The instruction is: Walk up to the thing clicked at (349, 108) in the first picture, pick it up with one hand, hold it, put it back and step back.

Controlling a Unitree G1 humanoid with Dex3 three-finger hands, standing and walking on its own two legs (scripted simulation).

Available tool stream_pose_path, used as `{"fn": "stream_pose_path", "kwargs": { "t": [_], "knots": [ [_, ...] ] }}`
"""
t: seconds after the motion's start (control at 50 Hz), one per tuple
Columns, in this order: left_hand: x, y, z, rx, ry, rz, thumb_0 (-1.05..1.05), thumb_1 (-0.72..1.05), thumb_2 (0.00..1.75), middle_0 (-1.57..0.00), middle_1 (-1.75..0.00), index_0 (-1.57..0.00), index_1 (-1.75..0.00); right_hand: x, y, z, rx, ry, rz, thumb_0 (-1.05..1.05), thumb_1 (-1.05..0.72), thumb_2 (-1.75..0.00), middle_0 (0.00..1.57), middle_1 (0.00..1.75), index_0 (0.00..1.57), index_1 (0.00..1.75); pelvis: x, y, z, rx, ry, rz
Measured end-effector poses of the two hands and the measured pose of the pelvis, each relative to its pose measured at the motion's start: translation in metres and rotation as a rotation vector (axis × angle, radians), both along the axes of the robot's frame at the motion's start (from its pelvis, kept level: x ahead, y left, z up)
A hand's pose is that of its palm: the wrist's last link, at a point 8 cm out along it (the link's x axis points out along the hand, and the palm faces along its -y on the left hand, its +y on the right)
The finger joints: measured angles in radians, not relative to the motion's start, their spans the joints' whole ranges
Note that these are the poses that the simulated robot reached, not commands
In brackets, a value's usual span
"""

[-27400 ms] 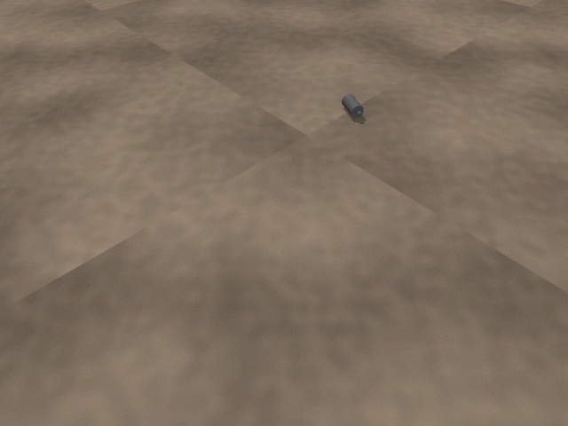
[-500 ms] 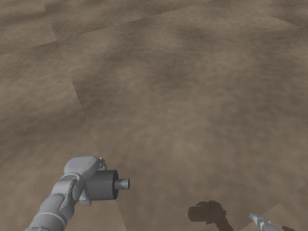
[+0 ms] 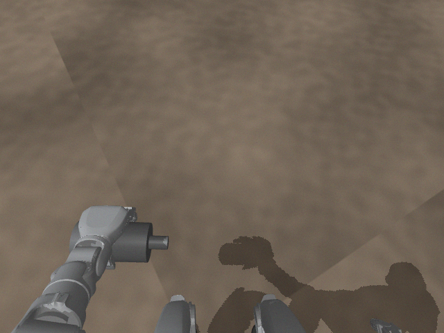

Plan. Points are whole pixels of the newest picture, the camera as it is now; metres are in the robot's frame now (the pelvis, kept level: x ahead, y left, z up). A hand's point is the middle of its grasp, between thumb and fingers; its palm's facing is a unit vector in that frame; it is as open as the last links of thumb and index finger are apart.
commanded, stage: crouch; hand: left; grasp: from above
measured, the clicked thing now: (123, 241) +0.34 +0.22 -0.16
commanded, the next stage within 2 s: lower in 1.26 s
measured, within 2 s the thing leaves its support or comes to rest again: neither
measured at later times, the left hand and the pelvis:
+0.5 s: hand (132, 254) +0.36 +0.25 -0.35, palm faces -0.49 +0.01 -0.87, open 10.8 cm; pelvis -0.04 +0.00 -0.19, yaw -2 degrees
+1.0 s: hand (139, 251) +0.39 +0.25 -0.45, palm faces -0.47 -0.01 -0.88, open 10.9 cm; pelvis -0.04 +0.00 -0.27, yaw -5 degrees
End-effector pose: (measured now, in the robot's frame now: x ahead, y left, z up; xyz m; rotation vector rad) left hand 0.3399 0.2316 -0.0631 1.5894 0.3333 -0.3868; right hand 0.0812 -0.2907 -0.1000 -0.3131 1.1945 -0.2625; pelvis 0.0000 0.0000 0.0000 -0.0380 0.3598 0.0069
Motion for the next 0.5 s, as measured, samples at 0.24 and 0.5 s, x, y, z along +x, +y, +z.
{"fn": "stream_pose_path", "kwargs": {
  "t": [0.24, 0.5],
  "knots": [
    [0.029, 0.012, -0.121, 0.014, -0.003, 0.072, -0.01, -0.06, 0.4, -0.71, -0.37, -0.72, -0.39, -0.064, 0.015, -0.116, -0.002, 0.134, -0.047, 0.01, -0.9, -0.89, 0.2, 0.29, 0.2, 0.3, -0.027, 0.005, -0.106, -0.023, 0.186, -0.01],
    [0.029, 0.017, -0.234, -0.034, 0.051, 0.04, -0.01, -0.09, 0.45, -0.71, -0.4, -0.72, -0.42, -0.065, 0.026, -0.197, 0.029, 0.173, 0.037, 0.0, -0.9, -0.89, 0.2, 0.29, 0.21, 0.3, -0.037, 0.004, -0.187, -0.049, 0.285, -0.008]
  ]
}}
